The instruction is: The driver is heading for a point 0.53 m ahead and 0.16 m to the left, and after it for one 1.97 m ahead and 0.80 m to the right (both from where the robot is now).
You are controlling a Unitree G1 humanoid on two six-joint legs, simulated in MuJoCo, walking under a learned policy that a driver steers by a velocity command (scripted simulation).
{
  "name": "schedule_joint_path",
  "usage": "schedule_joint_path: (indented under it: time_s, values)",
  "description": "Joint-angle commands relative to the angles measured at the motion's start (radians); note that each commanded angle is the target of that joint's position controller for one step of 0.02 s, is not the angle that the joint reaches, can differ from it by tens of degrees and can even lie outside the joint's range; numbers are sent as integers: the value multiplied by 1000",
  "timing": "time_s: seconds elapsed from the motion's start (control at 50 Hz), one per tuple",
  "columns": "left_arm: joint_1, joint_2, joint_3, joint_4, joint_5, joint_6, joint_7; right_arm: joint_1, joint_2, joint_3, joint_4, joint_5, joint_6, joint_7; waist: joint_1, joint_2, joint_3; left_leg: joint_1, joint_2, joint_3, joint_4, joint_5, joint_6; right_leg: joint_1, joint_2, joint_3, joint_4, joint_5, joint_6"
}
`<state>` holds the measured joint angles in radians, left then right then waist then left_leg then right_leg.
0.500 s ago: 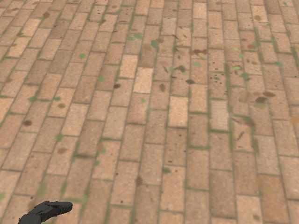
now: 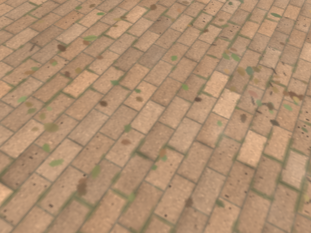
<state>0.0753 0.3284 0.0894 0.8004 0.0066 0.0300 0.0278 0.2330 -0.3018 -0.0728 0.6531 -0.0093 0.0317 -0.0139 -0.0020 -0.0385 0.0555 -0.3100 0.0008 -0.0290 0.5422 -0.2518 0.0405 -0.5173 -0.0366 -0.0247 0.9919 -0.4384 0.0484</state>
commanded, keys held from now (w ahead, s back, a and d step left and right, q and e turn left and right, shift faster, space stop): q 0.14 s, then w+q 0.62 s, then w+e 0.24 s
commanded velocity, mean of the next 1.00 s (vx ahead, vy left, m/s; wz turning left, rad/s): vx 0.32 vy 0.00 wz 0.49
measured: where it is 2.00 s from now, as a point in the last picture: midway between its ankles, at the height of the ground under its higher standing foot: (81, 192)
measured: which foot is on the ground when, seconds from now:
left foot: down 0.00-0.36, up 0.38-0.78, down 0.80-1.00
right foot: up 0.00-0.34, down 0.36-0.82, up 0.84-1.00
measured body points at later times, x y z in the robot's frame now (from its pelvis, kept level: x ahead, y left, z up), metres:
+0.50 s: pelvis +0.07 -0.01 +0.00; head +0.08 -0.02 +0.45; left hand +0.07 +0.29 -0.10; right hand +0.29 -0.24 -0.09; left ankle +0.05 +0.12 -0.67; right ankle +0.06 -0.14 -0.74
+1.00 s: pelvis +0.27 +0.16 +0.00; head +0.29 +0.18 +0.45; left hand +0.22 +0.46 -0.12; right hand +0.51 -0.01 -0.10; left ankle +0.25 +0.24 -0.74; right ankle +0.33 +0.00 -0.65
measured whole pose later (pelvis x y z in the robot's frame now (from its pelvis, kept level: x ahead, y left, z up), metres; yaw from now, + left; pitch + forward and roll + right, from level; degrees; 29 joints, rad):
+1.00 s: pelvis +0.27 +0.16 +0.00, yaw +27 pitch +1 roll +1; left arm 0.26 0.32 0.05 0.80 -0.04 -0.06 -0.01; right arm 0.24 -0.26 -0.05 0.68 -0.01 -0.07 0.03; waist 0.01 -0.04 0.06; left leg -0.24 -0.06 0.08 0.42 -0.19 0.08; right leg -0.55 -0.13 0.04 1.18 -0.27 -0.01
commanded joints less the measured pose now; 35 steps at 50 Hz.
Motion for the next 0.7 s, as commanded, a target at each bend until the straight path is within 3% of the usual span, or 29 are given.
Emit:
schedule_joint_path:
  time_s: [0.02,0.06,0.14,0.16,0.22,0.28,0.32,0.34,0.36,0.38,0.4,0.42,0.44,0.48,0.52,0.58,0.66,0.7]
  values:
    - [-19,91,29,-60,6,-15,13,-61,-159,-38,-82,13,-30,-15,17,182,-129,159,216,-280,-214,348,170,-122,8,76,150,67,12]
    - [-10,80,27,-63,-4,-20,10,-47,-150,-34,-85,9,-28,-21,16,172,-153,190,199,-273,-203,388,176,-107,23,81,124,104,23]
    - [-52,56,14,-83,-8,-26,2,-24,-173,-43,-85,15,-17,-30,-12,180,-139,229,187,-322,-184,324,181,-84,40,98,-90,115,40]
    - [-48,57,13,-83,-10,-29,-4,-14,-176,-46,-85,17,-15,-30,-18,181,-152,221,180,-342,-200,192,186,-57,43,97,-140,119,39]
    - [-68,69,13,-96,-21,-47,-24,-8,-184,-46,-82,22,-15,-22,-38,214,-104,140,167,-438,-263,-203,201,10,59,92,-271,82,18]
    - [-39,79,17,-96,-30,-80,-39,-18,-184,-44,-80,24,-19,-14,-23,213,-91,87,148,-495,-260,-278,197,129,74,87,-397,58,-16]
    - [44,69,20,-68,-35,-99,-44,-54,-167,-36,-86,30,-16,-15,34,187,-87,7,98,-492,-217,-317,162,299,70,68,-577,179,-47]
    - [113,87,29,-46,-31,-104,-41,-66,-138,-27,-91,30,-17,-18,66,151,-100,-94,53,-451,-145,-341,121,446,23,88,-632,220,-73]
    - [223,134,39,-26,-15,-104,-33,-56,-65,-7,-95,26,-20,-17,90,9,-158,-246,-34,-319,120,-405,56,627,-157,262,-669,90,-128]
    - [276,220,52,-12,14,-105,-37,-63,-58,-6,-143,41,-32,-14,77,-168,-104,-487,-136,-162,328,-383,24,648,-345,607,-782,-180,-250]
    - [208,190,48,-27,14,-115,-37,-97,-132,-21,-152,35,-45,-12,58,-148,-3,-570,-27,-167,460,-290,5,563,-389,659,-814,-282,-291]
    - [153,128,31,-45,-3,-117,-27,-83,-164,-34,-132,32,-47,-5,42,-133,33,-588,-3,-156,510,-207,-9,546,-334,560,-821,-253,-259]
    - [131,98,20,-56,-11,-115,-19,-58,-157,-38,-109,27,-45,-2,33,-117,28,-584,9,-139,540,-150,-25,552,-286,469,-820,-175,-219]
    - [152,78,9,-51,-8,-114,-8,-70,-121,-32,-107,27,-53,11,47,-96,33,-577,36,-116,581,-37,-43,535,-243,317,-832,28,-189]
    - [189,81,8,-43,2,-120,-8,-85,-80,-20,-117,32,-62,20,62,-79,21,-566,48,-81,587,46,-58,520,-218,199,-842,178,-191]
    - [221,98,9,-35,3,-118,-12,-132,-58,-10,-144,34,-64,29,81,-67,29,-546,68,-44,480,131,-76,510,-206,84,-850,321,-201]
    - [251,135,15,-20,-11,-110,-14,-224,-21,10,-174,34,-71,57,110,-61,65,-436,78,37,248,209,-60,486,-211,-31,-859,395,-189]
    - [268,155,21,-9,-24,-105,-18,-244,-24,11,-184,38,-71,71,104,-55,79,-388,71,65,169,181,-30,514,-232,-63,-851,445,-181]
